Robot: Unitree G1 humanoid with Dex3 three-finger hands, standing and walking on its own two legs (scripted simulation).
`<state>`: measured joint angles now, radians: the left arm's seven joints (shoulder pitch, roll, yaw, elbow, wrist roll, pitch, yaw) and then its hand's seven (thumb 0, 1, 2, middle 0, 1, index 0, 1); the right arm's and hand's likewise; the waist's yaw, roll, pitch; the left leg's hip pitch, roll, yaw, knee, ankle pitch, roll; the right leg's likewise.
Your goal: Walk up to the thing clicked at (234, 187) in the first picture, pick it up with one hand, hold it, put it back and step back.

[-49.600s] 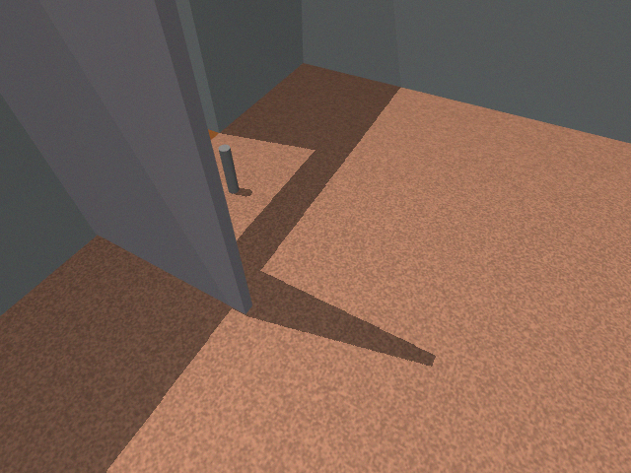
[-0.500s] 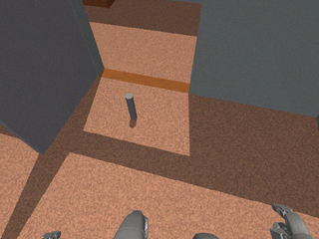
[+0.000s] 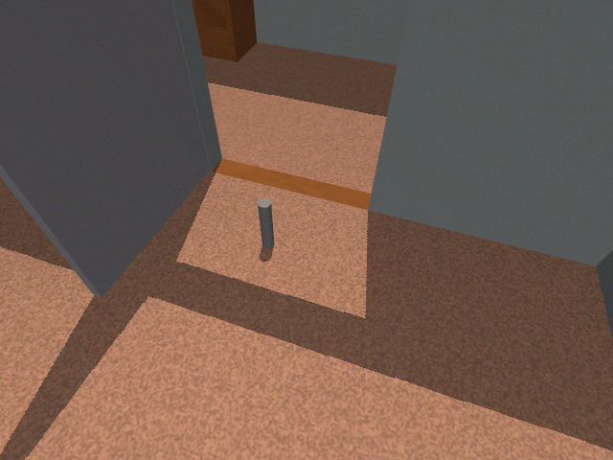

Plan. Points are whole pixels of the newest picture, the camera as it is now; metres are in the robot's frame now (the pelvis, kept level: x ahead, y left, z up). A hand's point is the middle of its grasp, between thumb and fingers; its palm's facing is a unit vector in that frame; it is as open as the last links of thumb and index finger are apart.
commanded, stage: step back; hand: left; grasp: from the side
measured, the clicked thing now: (266, 224) +1.06 +0.18 -0.64
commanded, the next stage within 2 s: stand in 0.66 s
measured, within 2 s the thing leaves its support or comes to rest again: neither
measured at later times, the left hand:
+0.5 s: hand out of the picture +0.12 +0.27 -0.15, palm faces +0.03 -0.94 -0.34, open 7.4 cm
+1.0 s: hand out of the picture +0.11 +0.25 -0.14, palm faces -0.01 -0.94 -0.33, open 7.4 cm
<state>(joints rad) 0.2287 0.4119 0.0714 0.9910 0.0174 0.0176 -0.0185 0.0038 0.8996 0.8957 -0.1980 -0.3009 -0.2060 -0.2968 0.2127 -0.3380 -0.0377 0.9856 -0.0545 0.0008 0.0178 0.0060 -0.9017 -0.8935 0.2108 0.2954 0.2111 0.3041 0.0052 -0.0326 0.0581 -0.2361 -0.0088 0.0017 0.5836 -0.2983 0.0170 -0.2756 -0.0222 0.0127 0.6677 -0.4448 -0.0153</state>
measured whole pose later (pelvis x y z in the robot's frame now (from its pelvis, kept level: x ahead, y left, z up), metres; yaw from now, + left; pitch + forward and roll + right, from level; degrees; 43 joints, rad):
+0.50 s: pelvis +0.03 +0.01 +0.01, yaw +1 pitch -2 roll -1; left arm 0.10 0.37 0.04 1.06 0.01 -0.03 0.00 0.00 0.90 0.90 -0.20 -0.30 -0.21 -0.30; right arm 0.11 -0.33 -0.03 1.07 -0.02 -0.02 0.00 0.00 -0.90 -0.89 0.21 0.30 0.21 0.30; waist 0.01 -0.02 0.06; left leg -0.18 -0.01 -0.02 0.50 -0.28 0.01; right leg -0.16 -0.02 -0.01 0.47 -0.27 0.02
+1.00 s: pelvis +0.02 +0.00 +0.02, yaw +0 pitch -4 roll +0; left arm 0.07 0.34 0.00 1.13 0.00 -0.01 0.00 0.00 0.90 0.90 -0.20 -0.30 -0.21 -0.30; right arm 0.05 -0.34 -0.01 1.12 -0.01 -0.01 0.00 0.00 -0.91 -0.89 0.21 0.29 0.21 0.30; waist 0.00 -0.01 0.08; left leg -0.08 0.00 -0.01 0.32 -0.18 0.00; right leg -0.08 -0.02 0.00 0.32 -0.18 0.02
